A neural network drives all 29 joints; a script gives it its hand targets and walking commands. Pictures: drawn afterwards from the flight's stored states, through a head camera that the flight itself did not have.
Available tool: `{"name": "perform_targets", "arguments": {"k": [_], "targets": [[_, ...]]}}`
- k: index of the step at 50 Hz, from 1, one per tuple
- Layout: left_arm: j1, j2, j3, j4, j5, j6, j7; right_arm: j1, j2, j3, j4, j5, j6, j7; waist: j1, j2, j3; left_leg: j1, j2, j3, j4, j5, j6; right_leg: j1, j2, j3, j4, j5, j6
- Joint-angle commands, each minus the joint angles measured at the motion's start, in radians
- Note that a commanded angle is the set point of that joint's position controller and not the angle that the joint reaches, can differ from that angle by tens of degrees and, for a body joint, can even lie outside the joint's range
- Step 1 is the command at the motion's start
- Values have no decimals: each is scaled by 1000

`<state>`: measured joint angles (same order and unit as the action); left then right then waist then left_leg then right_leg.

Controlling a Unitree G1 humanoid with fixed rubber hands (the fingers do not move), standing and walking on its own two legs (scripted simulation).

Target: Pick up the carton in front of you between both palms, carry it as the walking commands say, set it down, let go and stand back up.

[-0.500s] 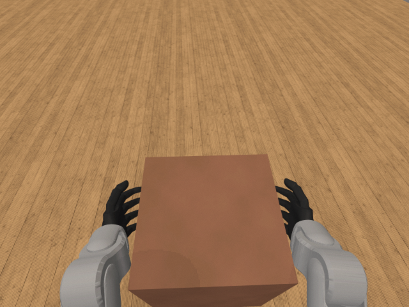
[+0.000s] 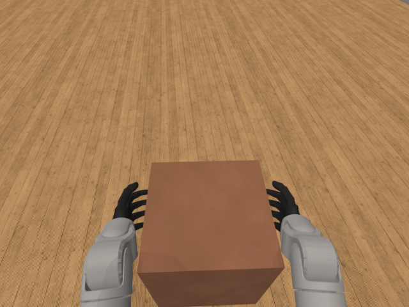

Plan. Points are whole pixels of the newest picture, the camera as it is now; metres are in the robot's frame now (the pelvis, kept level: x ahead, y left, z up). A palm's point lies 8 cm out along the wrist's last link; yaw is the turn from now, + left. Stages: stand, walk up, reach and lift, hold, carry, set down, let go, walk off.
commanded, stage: carry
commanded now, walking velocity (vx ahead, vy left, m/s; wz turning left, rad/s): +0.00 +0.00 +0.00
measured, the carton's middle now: (206, 237) +0.26 +0.00 -0.02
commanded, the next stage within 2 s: hold in 1.46 s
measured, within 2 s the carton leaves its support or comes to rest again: neither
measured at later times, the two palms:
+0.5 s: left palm (126, 228) +0.25 +0.15 +0.04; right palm (287, 226) +0.25 -0.15 +0.04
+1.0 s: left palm (123, 239) +0.23 +0.15 +0.04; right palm (289, 236) +0.23 -0.15 +0.04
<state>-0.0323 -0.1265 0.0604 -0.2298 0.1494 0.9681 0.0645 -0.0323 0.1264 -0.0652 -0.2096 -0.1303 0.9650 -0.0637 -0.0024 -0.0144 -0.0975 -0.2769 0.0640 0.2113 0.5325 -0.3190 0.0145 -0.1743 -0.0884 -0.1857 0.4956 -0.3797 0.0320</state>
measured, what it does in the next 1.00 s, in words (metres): shifts its weight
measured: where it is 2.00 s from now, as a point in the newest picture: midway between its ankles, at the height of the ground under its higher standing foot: outside the picture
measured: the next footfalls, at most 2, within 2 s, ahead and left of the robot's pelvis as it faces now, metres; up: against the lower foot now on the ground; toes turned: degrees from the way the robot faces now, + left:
none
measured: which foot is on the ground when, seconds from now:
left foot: down 0.00-1.00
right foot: down 0.00-1.00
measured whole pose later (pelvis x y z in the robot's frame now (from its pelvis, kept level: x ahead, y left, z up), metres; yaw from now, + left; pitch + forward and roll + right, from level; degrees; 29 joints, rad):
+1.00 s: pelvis -0.05 +0.00 +0.00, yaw +0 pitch +3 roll +0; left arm -0.18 -0.14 0.15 0.11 0.22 0.74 0.03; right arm -0.18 0.14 -0.16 0.12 -0.21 0.74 -0.02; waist 0.00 0.00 -0.08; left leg -0.32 0.07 0.21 0.50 -0.22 0.03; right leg -0.23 -0.08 -0.19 0.50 -0.30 0.01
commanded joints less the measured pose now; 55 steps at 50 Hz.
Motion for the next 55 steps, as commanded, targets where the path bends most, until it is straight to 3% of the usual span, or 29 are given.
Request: {"name": "perform_targets", "arguments": {"k": [1,10,15,23,55], "targets": [[-358,-678,-531,-12,-188,-74,-147,-376,665,514,-25,181,-80,147,1,5,-224,140,111,-94,-16,601,10,62,-87,59,-5,581,4],[-497,-708,-437,233,-135,-264,-203,-520,707,429,221,133,-266,203,1,11,-202,133,113,-103,-64,444,8,34,-81,66,-57,406,-9],[-562,-786,-450,308,-144,-331,-236,-576,791,448,292,136,-330,237,1,2,-222,141,109,-105,-66,431,6,36,-81,69,-57,401,-12],[-547,-876,-501,257,-173,-281,-249,-570,878,508,237,170,-278,250,0,12,-236,126,112,-107,-67,411,5,25,-86,70,-52,382,-13],[-568,-881,-482,277,-166,-264,-255,-589,879,477,259,160,-260,258,3,17,-225,99,115,-117,-94,344,6,-20,-85,79,-65,282,-21]]}}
